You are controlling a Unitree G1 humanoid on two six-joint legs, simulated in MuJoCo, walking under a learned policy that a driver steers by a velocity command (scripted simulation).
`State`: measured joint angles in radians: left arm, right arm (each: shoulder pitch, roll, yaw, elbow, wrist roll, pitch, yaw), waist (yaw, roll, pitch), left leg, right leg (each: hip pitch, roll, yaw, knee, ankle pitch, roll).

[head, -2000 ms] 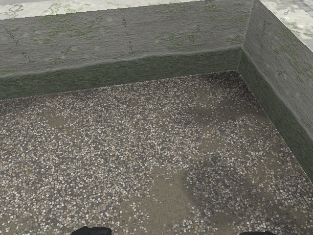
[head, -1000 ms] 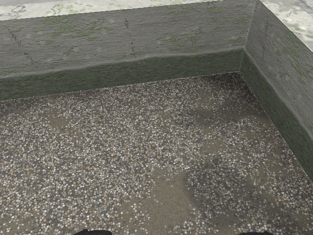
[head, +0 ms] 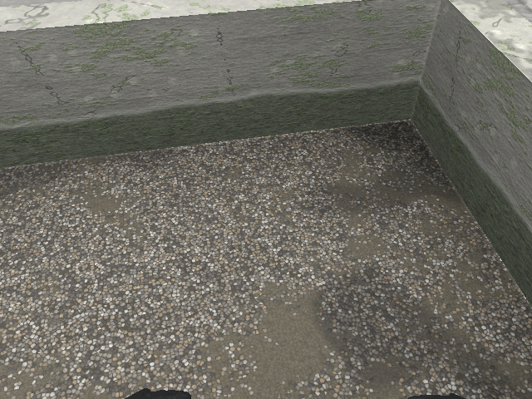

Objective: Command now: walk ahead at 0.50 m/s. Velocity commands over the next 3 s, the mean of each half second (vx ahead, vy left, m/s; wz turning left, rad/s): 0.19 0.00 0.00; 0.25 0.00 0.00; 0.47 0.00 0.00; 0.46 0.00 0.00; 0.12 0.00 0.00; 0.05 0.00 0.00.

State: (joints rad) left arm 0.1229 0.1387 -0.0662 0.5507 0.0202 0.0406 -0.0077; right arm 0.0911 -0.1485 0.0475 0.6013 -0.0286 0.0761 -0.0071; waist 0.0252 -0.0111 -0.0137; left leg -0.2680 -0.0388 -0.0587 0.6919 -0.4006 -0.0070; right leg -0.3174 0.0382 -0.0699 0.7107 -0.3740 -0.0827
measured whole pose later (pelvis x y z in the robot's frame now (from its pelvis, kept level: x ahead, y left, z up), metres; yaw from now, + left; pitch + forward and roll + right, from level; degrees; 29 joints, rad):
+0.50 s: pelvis -0.01 +0.00 +0.02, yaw +0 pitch +1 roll -1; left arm 0.21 0.21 -0.04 0.65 0.02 0.10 0.02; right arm 0.16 -0.22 0.04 0.64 -0.05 0.09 -0.03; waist 0.01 0.03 -0.01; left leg -0.28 0.00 -0.07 0.59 -0.30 0.05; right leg -0.26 0.08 -0.08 0.46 -0.22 -0.10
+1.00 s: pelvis +0.00 +0.03 +0.01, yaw +0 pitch -1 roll +0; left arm 0.15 0.15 -0.06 0.63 0.04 0.05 0.00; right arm 0.12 -0.16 0.06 0.60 -0.02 0.08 -0.01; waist 0.02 0.00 -0.01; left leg -0.24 -0.07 -0.04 0.57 -0.33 0.05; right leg -0.27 0.00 -0.04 0.59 -0.31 -0.03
